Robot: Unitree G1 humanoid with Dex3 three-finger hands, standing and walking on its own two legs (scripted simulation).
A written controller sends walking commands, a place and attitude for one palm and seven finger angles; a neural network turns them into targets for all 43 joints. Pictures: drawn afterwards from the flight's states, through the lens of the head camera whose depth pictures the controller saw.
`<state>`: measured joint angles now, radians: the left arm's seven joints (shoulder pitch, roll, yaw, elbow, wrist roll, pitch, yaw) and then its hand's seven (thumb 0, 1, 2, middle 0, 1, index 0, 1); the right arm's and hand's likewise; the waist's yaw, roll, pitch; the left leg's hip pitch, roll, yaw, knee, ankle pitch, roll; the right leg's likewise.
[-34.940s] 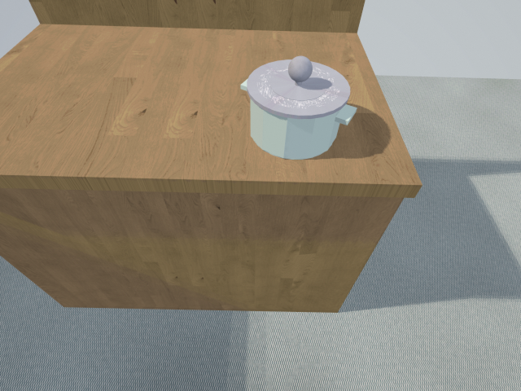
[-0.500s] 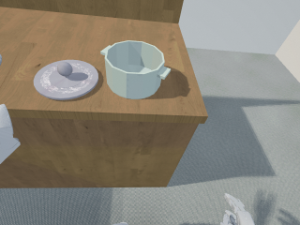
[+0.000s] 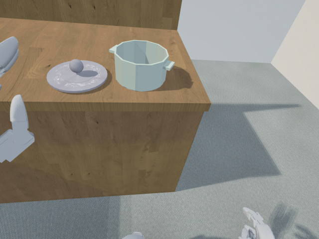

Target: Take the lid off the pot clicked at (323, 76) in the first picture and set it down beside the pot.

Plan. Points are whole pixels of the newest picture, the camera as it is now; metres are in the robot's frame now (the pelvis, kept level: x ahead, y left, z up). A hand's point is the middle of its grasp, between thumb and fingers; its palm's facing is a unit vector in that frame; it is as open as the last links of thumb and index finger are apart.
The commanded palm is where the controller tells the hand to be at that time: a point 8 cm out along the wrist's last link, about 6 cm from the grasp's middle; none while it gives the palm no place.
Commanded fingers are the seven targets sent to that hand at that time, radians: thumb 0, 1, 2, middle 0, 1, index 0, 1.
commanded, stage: stop stepping back and stand still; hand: left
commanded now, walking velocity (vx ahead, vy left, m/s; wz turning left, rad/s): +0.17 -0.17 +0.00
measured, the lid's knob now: (76, 66) +0.64 +0.34 +0.10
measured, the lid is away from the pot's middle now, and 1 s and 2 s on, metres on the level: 0.23 0.23 0.23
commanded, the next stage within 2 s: let the arm hang, fingers relaxed in 1.80 s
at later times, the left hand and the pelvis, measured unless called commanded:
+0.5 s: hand out of the picture +0.01 +0.36 +0.28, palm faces +0.67 -0.74 -0.11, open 7.4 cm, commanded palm -0.08 +0.34 +0.28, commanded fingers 0.00 0.90 0.90 -0.20 -0.30 -0.20 -0.30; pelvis -0.19 +0.05 +0.01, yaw +4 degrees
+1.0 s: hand out of the picture -0.02 +0.29 -0.14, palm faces +0.19 -0.96 -0.21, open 7.4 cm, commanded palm none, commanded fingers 0.00 0.90 0.90 -0.20 -0.30 -0.20 -0.30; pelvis -0.14 +0.08 -0.01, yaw +10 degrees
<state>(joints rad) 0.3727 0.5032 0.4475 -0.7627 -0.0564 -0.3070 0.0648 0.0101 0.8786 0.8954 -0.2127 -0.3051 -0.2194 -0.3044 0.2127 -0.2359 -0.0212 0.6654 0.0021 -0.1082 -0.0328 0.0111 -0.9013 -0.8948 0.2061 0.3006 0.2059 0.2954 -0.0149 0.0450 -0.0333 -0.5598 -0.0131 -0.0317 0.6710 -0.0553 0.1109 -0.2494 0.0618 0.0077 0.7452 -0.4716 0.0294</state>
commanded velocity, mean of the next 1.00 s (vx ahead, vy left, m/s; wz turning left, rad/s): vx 0.19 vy -0.07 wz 0.00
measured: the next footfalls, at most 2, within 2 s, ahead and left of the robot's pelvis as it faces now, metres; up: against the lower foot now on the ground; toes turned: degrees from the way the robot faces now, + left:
right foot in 0.20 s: -0.07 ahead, -0.09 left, +0.00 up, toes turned +1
left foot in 0.42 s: -0.24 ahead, +0.18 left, +0.00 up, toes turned +6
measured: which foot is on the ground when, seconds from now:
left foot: down 0.00-0.16, up 0.18-0.40, down 0.42-0.72, up 0.74-0.86, down 0.88-1.00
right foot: up 0.00-0.18, down 0.20-0.42, up 0.44-0.70, down 0.72-0.86, up 0.88-1.00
